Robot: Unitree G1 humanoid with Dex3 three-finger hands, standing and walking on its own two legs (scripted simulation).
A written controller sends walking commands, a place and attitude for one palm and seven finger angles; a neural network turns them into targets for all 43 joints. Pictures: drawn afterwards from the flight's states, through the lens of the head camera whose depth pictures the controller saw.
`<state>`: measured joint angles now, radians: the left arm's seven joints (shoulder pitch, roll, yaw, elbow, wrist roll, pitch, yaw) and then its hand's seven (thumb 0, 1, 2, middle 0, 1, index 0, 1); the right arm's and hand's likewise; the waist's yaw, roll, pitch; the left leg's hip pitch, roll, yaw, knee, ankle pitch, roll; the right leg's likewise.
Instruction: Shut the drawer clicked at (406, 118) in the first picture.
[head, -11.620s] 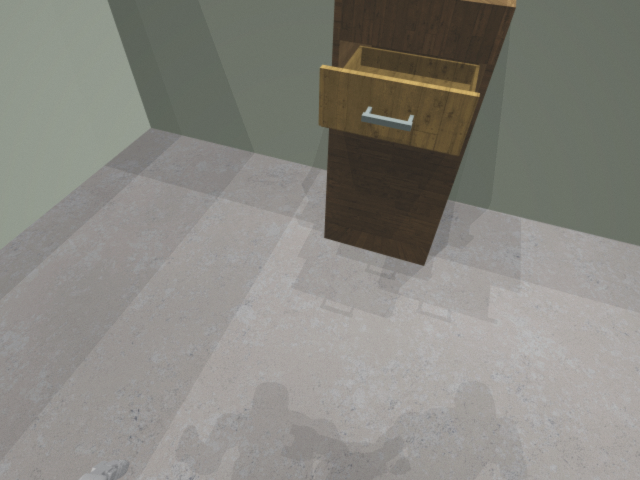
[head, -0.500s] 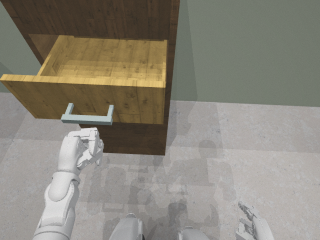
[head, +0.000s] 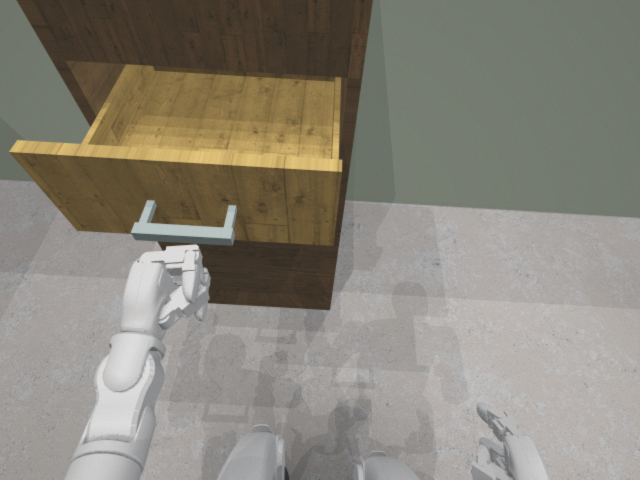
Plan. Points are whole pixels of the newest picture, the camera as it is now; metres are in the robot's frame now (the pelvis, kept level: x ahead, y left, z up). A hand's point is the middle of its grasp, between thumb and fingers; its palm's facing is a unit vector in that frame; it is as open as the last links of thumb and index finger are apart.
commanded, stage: push the drawer shut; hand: left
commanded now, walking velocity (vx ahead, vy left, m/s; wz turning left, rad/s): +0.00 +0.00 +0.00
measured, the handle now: (187, 222) +0.42 +0.19 +0.05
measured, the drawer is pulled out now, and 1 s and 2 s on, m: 0.18 0.07 0.00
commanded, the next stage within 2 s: none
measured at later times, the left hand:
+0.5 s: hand (210, 253) +0.38 +0.15 +0.04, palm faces -0.03 -1.00 -0.04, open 3.0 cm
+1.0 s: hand (221, 205) +0.46 +0.15 +0.04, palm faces -0.02 -1.00 -0.03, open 3.1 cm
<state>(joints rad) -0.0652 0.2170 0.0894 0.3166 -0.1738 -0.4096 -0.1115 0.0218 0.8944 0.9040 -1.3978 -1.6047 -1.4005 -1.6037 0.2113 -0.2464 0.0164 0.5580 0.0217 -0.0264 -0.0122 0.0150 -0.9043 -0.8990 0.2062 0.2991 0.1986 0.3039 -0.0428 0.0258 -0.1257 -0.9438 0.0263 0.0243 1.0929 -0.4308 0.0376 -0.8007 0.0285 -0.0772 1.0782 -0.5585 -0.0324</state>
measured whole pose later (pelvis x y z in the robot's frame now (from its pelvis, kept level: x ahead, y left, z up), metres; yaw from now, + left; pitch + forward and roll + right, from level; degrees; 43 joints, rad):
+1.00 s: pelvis +0.00 +0.00 -0.01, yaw -1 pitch +20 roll -3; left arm -0.65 0.32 0.25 0.94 -0.13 -0.44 -0.15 -0.01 0.86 0.92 -1.40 -1.60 -1.40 -1.60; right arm 0.33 -0.26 0.02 0.64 0.01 0.04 0.01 0.01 -0.90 -0.90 0.21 0.30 0.20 0.30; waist -0.11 0.03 -0.13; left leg -1.04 0.04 0.02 1.12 -0.43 0.04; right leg -0.90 0.05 -0.07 1.09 -0.55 -0.04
